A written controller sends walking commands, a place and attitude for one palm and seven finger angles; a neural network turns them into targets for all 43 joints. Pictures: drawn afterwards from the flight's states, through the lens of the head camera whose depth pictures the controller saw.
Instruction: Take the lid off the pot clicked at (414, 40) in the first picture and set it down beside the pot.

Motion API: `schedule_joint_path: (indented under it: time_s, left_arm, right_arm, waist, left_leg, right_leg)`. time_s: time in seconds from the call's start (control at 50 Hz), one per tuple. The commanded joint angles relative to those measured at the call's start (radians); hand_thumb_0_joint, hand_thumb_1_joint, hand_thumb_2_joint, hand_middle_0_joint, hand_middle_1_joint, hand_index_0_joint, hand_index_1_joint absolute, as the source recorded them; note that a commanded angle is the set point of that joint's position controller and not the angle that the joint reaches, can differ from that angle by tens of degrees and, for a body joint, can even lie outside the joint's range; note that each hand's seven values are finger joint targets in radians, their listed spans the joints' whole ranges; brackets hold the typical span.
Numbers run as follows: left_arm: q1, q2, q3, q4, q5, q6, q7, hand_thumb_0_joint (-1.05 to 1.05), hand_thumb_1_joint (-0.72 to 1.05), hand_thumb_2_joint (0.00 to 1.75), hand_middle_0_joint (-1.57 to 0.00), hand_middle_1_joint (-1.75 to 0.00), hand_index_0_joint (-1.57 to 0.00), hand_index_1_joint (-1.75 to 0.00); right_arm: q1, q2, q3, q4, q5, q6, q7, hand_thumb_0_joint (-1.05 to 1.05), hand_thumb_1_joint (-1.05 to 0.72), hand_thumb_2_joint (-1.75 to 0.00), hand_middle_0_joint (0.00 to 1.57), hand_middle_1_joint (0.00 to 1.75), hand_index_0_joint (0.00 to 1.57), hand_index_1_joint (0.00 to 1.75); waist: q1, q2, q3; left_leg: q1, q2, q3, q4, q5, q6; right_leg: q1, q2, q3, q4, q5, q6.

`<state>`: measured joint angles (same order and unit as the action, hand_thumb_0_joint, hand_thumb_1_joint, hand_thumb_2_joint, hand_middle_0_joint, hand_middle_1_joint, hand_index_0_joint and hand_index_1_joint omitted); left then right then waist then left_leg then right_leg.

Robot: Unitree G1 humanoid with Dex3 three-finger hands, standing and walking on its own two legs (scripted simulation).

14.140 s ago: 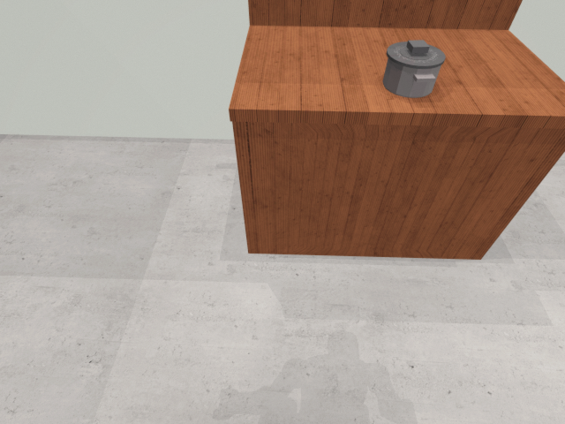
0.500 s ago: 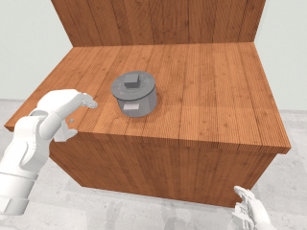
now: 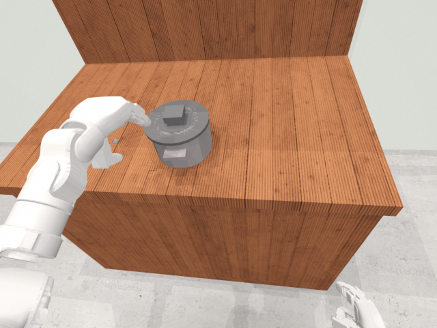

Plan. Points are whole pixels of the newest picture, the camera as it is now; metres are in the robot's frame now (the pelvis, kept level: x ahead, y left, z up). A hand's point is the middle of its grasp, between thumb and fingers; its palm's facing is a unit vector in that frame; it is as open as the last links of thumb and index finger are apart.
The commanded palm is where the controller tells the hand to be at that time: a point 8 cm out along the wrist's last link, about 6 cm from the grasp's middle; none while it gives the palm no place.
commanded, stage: move the open hand above the knob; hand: left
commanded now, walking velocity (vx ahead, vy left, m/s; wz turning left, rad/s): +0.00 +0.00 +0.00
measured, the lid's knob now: (174, 114) +0.56 +0.13 +0.08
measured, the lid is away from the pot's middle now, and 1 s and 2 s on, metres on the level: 0.00 0.00 0.00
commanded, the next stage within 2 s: lower the open fingers around the knob in 1.52 s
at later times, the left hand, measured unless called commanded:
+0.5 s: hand (150, 118) +0.47 +0.15 +0.15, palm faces -0.29 +0.01 -0.96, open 10.3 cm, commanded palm +0.48 +0.16 +0.21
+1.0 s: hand (165, 96) +0.54 +0.14 +0.15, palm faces -0.33 -0.02 -0.94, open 10.3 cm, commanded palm +0.53 +0.14 +0.21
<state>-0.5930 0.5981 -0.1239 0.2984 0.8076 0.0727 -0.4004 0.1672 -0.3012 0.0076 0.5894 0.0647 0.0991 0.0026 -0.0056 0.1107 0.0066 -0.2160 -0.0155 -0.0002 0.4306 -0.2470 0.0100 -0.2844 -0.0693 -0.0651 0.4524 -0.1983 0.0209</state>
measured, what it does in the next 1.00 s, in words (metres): stands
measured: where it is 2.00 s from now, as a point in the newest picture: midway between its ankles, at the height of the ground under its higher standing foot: outside the picture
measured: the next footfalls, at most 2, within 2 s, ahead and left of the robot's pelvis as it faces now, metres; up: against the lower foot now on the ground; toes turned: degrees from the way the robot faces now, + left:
none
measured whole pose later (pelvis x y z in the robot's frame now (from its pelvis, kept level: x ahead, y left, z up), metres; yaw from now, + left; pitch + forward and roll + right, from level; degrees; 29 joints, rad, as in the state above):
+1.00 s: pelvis +0.03 +0.01 +0.00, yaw -3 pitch +11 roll +0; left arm -1.16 0.49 -0.19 1.01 0.94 0.14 -0.36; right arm 0.32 -0.29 -0.01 0.69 0.05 0.11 -0.02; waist -0.12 0.08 -0.05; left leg -0.35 -0.01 0.05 0.44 -0.28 0.03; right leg -0.43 -0.06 -0.01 0.44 -0.20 0.04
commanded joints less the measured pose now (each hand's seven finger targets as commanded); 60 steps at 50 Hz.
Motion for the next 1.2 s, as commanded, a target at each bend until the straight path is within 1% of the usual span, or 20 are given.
schedule_joint_path:
  time_s: [0.0,0.04,0.1,0.14,0.18,0.22,0.32,0.34,0.38,0.44,0.5,0.58,0.66,0.7,0.8,0.88,1.0,1.06,1.12,1.18]
  left_arm:
    - [-0.332,0.094,0.006,-0.009,0.013,0.061,0.018,0.00,-0.33,1.44,-0.82,-0.08,-0.82,-0.08]
    - [-0.478,0.067,-0.047,-0.193,0.027,0.059,0.011,0.00,-0.33,1.44,-0.82,-0.08,-0.82,-0.08]
    - [-0.691,0.273,0.087,-0.233,0.056,0.036,0.022,0.00,-0.33,1.44,-0.82,-0.08,-0.82,-0.08]
    - [-0.664,0.398,0.212,-0.099,0.048,0.024,0.043,0.00,-0.33,1.44,-0.82,-0.08,-0.82,-0.08]
    - [-0.647,0.275,0.123,0.120,0.051,0.030,0.045,0.00,-0.33,1.44,-0.82,-0.08,-0.82,-0.08]
    - [-0.596,0.184,0.061,0.231,0.041,0.044,0.055,0.00,-0.33,1.44,-0.82,-0.08,-0.82,-0.08]
    - [-0.777,0.043,-0.091,0.081,0.073,0.053,0.044,0.00,-0.33,1.44,-0.82,-0.08,-0.82,-0.08]
    - [-0.802,0.049,-0.082,0.078,0.070,0.053,0.043,0.00,-0.33,1.44,-0.82,-0.08,-0.82,-0.08]
    - [-0.918,0.160,-0.002,0.063,0.082,0.044,0.047,0.00,-0.33,1.44,-0.82,-0.08,-0.82,-0.08]
    - [-0.872,0.284,0.117,0.246,0.070,0.038,0.061,0.00,-0.33,1.44,-0.82,-0.08,-0.82,-0.08]
    - [-0.884,0.137,0.009,0.362,0.080,0.044,0.069,0.00,-0.33,1.44,-0.82,-0.08,-0.82,-0.08]
    - [-0.907,0.035,-0.071,0.359,0.095,0.050,0.061,0.00,-0.33,1.44,-0.82,-0.08,-0.82,-0.08]
    - [-1.075,0.121,-0.020,0.299,0.106,0.040,0.064,0.00,-0.33,1.44,-0.82,-0.08,-0.82,-0.08]
    - [-1.078,0.117,-0.017,0.424,0.109,0.053,0.069,0.00,-0.33,1.44,-0.82,-0.08,-0.82,-0.08]
    - [-1.130,0.144,-0.005,0.509,0.127,0.056,0.094,0.00,-0.33,1.44,-0.82,-0.08,-0.82,-0.08]
    - [-1.010,0.152,0.020,0.604,0.142,0.066,0.087,0.00,-0.33,1.44,-0.82,-0.08,-0.82,-0.08]
    - [-1.130,0.133,-0.019,0.448,0.142,0.039,0.068,0.00,-0.33,1.44,-0.82,-0.08,-0.82,-0.08]
    - [-1.110,0.213,0.055,0.447,0.129,0.026,0.072,0.00,-0.33,1.44,-0.82,-0.08,-0.82,-0.08]
    - [-1.058,0.135,-0.009,0.542,0.128,0.039,0.069,0.00,-0.33,1.44,-0.82,-0.08,-0.82,-0.08]
    - [-1.059,0.117,-0.018,0.498,0.128,0.035,0.069,0.00,-0.33,1.44,-0.82,-0.08,-0.82,-0.08]
  right_arm:
    - [-0.088,-0.112,-0.041,-0.150,0.016,-0.018,0.013,0.00,-0.90,-0.90,0.20,0.30,0.20,0.30]
    - [-0.121,-0.101,-0.047,-0.180,0.013,-0.022,0.018,0.00,-0.90,-0.90,0.20,0.30,0.20,0.30]
    - [-0.076,-0.099,-0.043,-0.150,-0.001,-0.036,-0.003,0.00,-0.90,-0.90,0.20,0.30,0.20,0.30]
    - [-0.018,-0.117,-0.042,-0.114,-0.006,-0.041,-0.022,0.00,-0.90,-0.90,0.20,0.30,0.20,0.30]
    - [-0.003,-0.094,-0.026,-0.085,0.005,-0.031,-0.035,0.00,-0.90,-0.90,0.20,0.30,0.20,0.30]
    - [0.002,-0.102,-0.028,-0.076,0.012,-0.018,-0.026,0.00,-0.90,-0.90,0.20,0.30,0.20,0.30]
    - [-0.019,-0.098,-0.043,-0.109,0.005,-0.011,0.000,0.00,-0.90,-0.90,0.20,0.30,0.20,0.30]
    - [-0.003,-0.100,-0.051,-0.103,0.002,-0.014,-0.002,0.00,-0.90,-0.90,0.20,0.30,0.20,0.30]
    - [0.040,-0.105,-0.053,-0.086,-0.003,-0.027,-0.012,0.00,-0.90,-0.90,0.20,0.30,0.20,0.30]
    - [0.093,-0.125,-0.047,-0.046,-0.003,-0.024,-0.032,0.00,-0.90,-0.90,0.20,0.30,0.20,0.30]
    - [0.095,-0.106,-0.042,-0.030,0.002,-0.022,-0.029,0.00,-0.90,-0.90,0.20,0.30,0.20,0.30]
    - [0.101,-0.108,-0.052,-0.036,-0.005,-0.016,-0.009,0.00,-0.90,-0.90,0.20,0.30,0.20,0.30]
    - [0.140,-0.112,-0.059,-0.022,-0.013,-0.018,-0.015,0.00,-0.90,-0.90,0.20,0.30,0.20,0.30]
    - [0.167,-0.113,-0.060,0.008,-0.010,-0.020,-0.026,0.00,-0.90,-0.90,0.20,0.30,0.20,0.30]
    - [0.201,-0.115,-0.054,0.035,-0.012,-0.029,-0.038,0.00,-0.90,-0.90,0.20,0.30,0.20,0.30]
    - [0.199,-0.121,-0.053,0.023,-0.018,-0.021,-0.029,0.00,-0.90,-0.90,0.20,0.30,0.20,0.30]
    - [0.188,-0.107,-0.061,0.001,-0.020,-0.020,-0.030,0.00,-0.90,-0.90,0.20,0.30,0.20,0.30]
    - [0.207,-0.113,-0.064,0.010,-0.022,-0.025,-0.038,0.00,-0.90,-0.90,0.20,0.30,0.20,0.30]
    - [0.206,-0.112,-0.057,0.024,-0.014,-0.021,-0.042,0.00,-0.90,-0.90,0.20,0.30,0.20,0.30]
    - [0.189,-0.111,-0.059,0.017,-0.016,-0.019,-0.036,0.00,-0.90,-0.90,0.20,0.30,0.20,0.30]
  waist:
    - [-0.013,-0.166,-0.237]
    - [-0.029,-0.079,-0.353]
    - [-0.032,-0.045,-0.458]
    - [-0.025,-0.089,-0.433]
    - [-0.037,-0.172,-0.307]
    - [-0.032,-0.183,-0.239]
    - [-0.058,-0.048,-0.411]
    - [-0.070,-0.073,-0.424]
    - [-0.076,-0.065,-0.489]
    - [-0.061,-0.152,-0.457]
    - [-0.071,-0.157,-0.371]
    - [-0.081,-0.102,-0.425]
    - [-0.100,-0.105,-0.530]
    - [-0.115,-0.147,-0.465]
    - [-0.120,-0.127,-0.492]
    - [-0.099,-0.151,-0.496]
    - [-0.112,-0.088,-0.566]
    - [-0.103,-0.112,-0.568]
    - [-0.116,-0.137,-0.475]
    - [-0.107,-0.117,-0.506]
  left_leg:
    - [-0.005,-0.040,0.017,-0.046,0.183,0.032]
    - [0.083,-0.047,0.000,-0.015,0.244,0.042]
    - [0.141,-0.046,-0.029,-0.014,0.317,0.044]
    - [0.108,-0.044,-0.032,-0.013,0.314,0.048]
    - [0.024,-0.041,-0.013,-0.042,0.236,0.043]
    - [-0.013,-0.036,-0.006,-0.051,0.209,0.036]
    - [0.100,-0.040,-0.016,-0.016,0.306,0.036]
    - [0.119,-0.038,-0.021,0.002,0.328,0.043]
    - [0.150,-0.037,-0.025,0.004,0.359,0.047]
    - [0.065,-0.041,-0.019,-0.008,0.352,0.052]
    - [0.031,-0.034,-0.006,-0.019,0.346,0.047]
    - [0.081,-0.031,-0.007,0.005,0.419,0.045]
    - [0.132,-0.027,-0.018,0.020,0.499,0.051]
    - [0.087,-0.027,-0.004,0.016,0.434,0.055]
    - [0.055,-0.028,0.001,0.011,0.438,0.052]
    - [0.028,-0.024,0.013,0.020,0.473,0.055]
    - [0.112,-0.020,0.003,0.032,0.542,0.064]
    - [0.107,-0.019,0.002,0.030,0.543,0.069]
    - [0.054,-0.023,0.015,0.017,0.458,0.065]
    - [0.083,-0.021,0.013,0.022,0.485,0.064]
  right_leg:
    - [0.115,0.055,-0.015,-0.032,0.161,-0.034]
    - [0.121,0.058,-0.006,-0.010,0.196,-0.045]
    - [0.167,0.063,0.000,-0.001,0.241,-0.048]
    - [0.190,0.066,0.000,-0.007,0.263,-0.048]
    - [0.152,0.063,-0.013,-0.020,0.209,-0.041]
    - [0.105,0.061,-0.023,-0.021,0.177,-0.042]
    - [0.080,0.060,-0.010,0.008,0.222,-0.052]
    - [0.071,0.063,-0.010,0.007,0.234,-0.051]
    - [0.104,0.069,-0.002,0.007,0.275,-0.050]
    - [0.166,0.068,-0.003,0.005,0.334,-0.047]
    - [0.099,0.066,-0.015,0.009,0.314,-0.046]
    - [0.060,0.068,-0.007,0.019,0.322,-0.047]
    - [0.087,0.073,0.004,0.019,0.381,-0.041]
    - [0.065,0.077,0.001,0.009,0.370,-0.041]
    - [0.073,0.075,0.006,0.015,0.399,-0.044]
    - [0.093,0.073,0.009,0.022,0.427,-0.041]
    - [0.082,0.072,0.018,0.012,0.435,-0.037]
    - [0.109,0.075,0.018,0.006,0.450,-0.036]
    - [0.066,0.075,0.008,-0.004,0.408,-0.038]
    - [0.066,0.073,0.010,0.003,0.407,-0.040]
